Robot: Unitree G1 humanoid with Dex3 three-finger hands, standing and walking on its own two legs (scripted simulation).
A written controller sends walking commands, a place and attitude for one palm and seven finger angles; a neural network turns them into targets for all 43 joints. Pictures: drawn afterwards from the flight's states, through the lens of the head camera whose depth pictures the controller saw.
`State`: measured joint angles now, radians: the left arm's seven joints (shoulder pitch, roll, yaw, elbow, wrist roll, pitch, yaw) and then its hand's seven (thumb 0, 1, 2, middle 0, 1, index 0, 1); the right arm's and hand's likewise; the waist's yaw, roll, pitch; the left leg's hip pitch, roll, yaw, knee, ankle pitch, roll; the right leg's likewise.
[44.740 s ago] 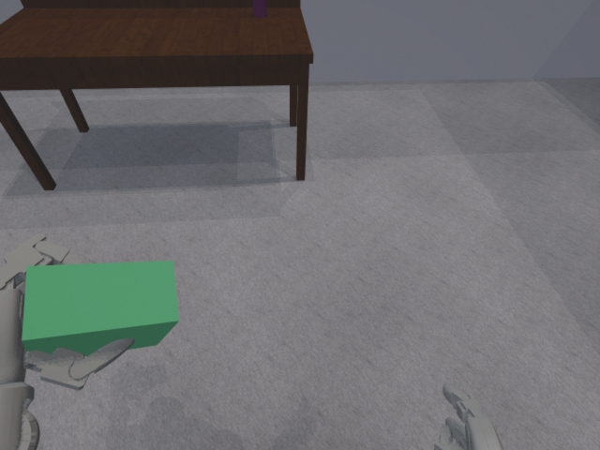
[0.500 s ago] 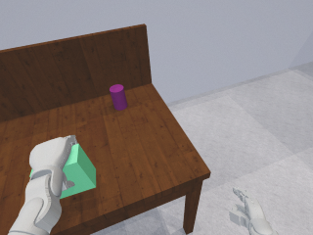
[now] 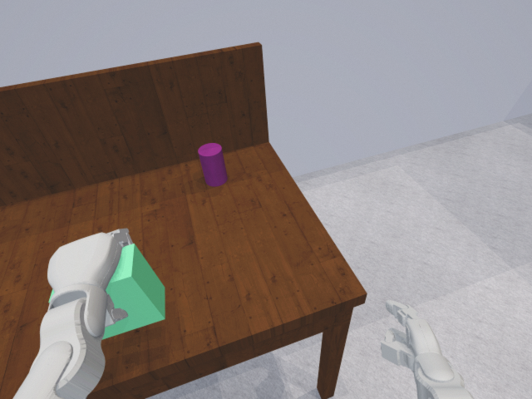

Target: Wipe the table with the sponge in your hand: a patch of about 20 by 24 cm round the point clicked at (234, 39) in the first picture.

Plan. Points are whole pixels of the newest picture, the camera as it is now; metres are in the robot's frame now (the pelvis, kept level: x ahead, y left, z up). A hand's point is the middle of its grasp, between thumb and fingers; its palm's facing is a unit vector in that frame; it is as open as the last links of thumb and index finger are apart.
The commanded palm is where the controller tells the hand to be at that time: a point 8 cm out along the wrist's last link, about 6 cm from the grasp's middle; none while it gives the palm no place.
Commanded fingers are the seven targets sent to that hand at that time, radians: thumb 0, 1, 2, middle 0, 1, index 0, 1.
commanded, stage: bring the sponge back beside the body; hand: left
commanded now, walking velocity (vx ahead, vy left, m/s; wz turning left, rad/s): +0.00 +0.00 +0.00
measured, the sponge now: (120, 300) +0.23 +0.28 +0.04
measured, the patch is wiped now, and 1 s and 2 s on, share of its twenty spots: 1.00 1.00 1.00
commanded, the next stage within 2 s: step back with the hand held close in 0.98 s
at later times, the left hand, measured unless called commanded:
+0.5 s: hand (94, 299) +0.19 +0.28 +0.10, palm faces +0.06 -0.14 -0.99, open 9.9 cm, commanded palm +0.16 +0.27 +0.17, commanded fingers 0.00 0.10 1.30 -1.20 -1.60 -1.20 -1.60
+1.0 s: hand (89, 313) +0.17 +0.27 +0.10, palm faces +0.08 -0.14 -0.99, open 9.9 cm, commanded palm +0.14 +0.26 +0.18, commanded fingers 0.00 0.10 1.30 -1.20 -1.60 -1.20 -1.60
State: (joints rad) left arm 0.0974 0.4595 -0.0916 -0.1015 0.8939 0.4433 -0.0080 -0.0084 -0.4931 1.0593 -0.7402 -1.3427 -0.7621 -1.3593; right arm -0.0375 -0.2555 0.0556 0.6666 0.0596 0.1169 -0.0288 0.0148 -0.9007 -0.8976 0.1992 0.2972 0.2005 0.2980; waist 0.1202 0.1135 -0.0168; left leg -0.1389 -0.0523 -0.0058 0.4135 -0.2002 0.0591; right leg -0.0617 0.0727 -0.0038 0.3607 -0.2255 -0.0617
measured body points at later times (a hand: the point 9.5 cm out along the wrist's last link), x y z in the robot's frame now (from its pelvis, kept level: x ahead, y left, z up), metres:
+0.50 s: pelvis -0.01 -0.01 +0.00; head -0.04 -0.05 +0.44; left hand +0.19 +0.28 +0.15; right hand +0.26 -0.20 -0.06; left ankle +0.02 +0.08 -0.74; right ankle -0.01 -0.09 -0.74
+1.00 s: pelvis -0.02 -0.01 +0.00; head -0.07 -0.06 +0.44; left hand +0.16 +0.27 +0.16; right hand +0.25 -0.20 -0.06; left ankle +0.02 +0.08 -0.74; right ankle -0.01 -0.09 -0.74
